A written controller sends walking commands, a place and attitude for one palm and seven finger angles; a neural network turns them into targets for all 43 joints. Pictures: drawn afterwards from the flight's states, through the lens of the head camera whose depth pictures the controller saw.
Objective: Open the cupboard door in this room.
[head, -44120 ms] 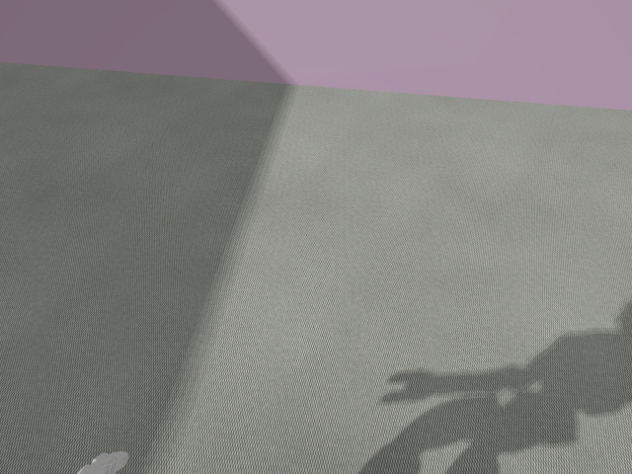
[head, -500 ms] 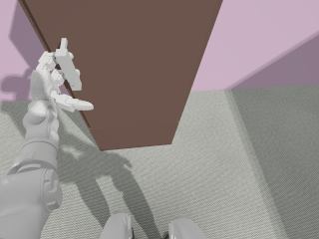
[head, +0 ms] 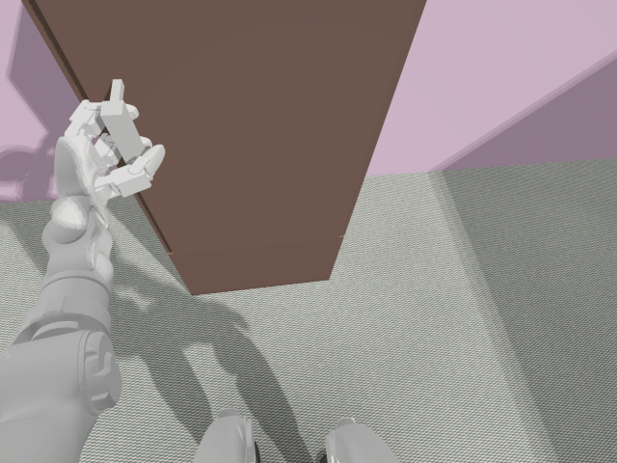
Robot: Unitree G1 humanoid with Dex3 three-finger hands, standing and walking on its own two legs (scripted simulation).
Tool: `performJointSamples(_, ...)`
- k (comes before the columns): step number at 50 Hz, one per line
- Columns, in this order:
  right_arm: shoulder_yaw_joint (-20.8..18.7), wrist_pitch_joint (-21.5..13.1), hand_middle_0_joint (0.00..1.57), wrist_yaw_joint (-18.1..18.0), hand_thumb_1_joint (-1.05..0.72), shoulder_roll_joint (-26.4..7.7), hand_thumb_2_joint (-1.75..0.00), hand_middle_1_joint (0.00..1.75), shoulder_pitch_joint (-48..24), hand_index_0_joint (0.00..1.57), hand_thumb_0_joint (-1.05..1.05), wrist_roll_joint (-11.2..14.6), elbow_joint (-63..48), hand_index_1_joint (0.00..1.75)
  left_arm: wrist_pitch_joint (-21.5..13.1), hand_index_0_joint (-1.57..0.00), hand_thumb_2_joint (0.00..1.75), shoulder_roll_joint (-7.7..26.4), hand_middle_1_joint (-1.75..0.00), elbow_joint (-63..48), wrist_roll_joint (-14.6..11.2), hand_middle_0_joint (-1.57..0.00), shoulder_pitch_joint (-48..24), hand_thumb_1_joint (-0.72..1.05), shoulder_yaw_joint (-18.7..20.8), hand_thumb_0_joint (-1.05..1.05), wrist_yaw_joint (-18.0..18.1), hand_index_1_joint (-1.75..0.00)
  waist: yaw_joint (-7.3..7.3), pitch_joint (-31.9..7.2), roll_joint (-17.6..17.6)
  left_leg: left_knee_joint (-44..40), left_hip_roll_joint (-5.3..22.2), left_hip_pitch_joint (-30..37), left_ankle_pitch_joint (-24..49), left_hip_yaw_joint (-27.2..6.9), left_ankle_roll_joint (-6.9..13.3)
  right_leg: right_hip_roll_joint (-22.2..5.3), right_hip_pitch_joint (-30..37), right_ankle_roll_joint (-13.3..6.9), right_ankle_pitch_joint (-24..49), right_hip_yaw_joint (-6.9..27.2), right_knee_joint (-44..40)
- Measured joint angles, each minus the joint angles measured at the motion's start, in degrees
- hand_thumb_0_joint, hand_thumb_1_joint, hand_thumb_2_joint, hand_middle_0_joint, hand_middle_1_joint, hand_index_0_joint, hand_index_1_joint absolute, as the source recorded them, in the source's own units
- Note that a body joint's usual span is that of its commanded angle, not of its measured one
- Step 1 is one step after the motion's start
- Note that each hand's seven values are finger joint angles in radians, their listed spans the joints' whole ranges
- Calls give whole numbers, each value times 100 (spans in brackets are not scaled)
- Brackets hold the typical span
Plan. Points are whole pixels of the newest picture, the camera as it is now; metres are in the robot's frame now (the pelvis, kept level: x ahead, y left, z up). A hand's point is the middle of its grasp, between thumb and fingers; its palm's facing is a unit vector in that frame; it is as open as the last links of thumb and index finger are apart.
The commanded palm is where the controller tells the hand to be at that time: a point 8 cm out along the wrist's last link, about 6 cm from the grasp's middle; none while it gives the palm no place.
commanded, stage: close the thumb around the handle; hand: left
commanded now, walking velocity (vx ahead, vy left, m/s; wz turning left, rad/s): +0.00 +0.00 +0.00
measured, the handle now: (131, 132) +0.53 +0.21 +0.07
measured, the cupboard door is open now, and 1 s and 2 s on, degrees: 0 27 43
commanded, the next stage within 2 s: pull the door open along its arc in 0.22 s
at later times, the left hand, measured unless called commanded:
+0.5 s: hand (149, 174) +0.46 +0.18 +0.06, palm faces +0.11 -0.99 +0.01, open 5.8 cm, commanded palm +0.41 +0.23 +0.07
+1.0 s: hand (210, 269) +0.33 +0.10 +0.07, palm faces +0.44 -0.90 +0.06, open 6.2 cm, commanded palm +0.26 +0.12 +0.07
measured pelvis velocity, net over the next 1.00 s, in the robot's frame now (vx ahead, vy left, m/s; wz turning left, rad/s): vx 0.01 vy -0.02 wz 0.04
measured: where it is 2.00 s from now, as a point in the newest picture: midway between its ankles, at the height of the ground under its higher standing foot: outside the picture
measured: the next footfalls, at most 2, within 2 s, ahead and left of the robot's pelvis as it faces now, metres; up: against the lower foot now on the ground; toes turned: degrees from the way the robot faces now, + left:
none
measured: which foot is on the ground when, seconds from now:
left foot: down 0.00-1.00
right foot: down 0.00-1.00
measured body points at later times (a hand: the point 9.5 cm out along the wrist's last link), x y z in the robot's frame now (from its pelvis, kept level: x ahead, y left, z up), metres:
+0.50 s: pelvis -0.01 +0.00 +0.00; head +0.10 +0.01 +0.44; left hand +0.45 +0.23 +0.07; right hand +0.02 -0.27 -0.12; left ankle +0.03 +0.10 -0.66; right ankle -0.02 -0.12 -0.66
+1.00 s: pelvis +0.01 -0.02 +0.02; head +0.06 -0.02 +0.46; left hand +0.30 +0.14 +0.07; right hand +0.19 -0.23 -0.09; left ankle +0.03 +0.10 -0.66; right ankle -0.02 -0.12 -0.66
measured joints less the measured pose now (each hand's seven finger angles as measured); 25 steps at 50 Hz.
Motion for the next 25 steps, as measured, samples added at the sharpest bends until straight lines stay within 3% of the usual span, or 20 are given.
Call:
performJointSamples(8,-13,31,20,-15,-91,-41,-89,30,-41,21,0,16,-18,30,-6,-38,80,-174,-133,-25,18,-38,48,65,-105,-1,-93,-133,28,-18,7,-18,-12,61,11,-2,5,-9,63,7,8,-1,-16)
performJointSamples(17,19,-17,20,-30,-91,-41,-89,30,-144,21,0,-5,-114,30,-31,-38,83,-129,-134,111,148,-35,-60,68,-19,-1,105,-134,-37,22,0,17,-1,20,52,5,-8,-1,-6,-9,26,6,67)
performJointSamples(25,-53,-3,20,41,-91,-18,-89,30,-39,20,0,22,-79,30,39,-35,80,-351,-135,-417,-65,-33,394,70,-218,-1,309,-134,64,6,26,-94,4,160,73,50,-24,3,98,-23,49,54,-10)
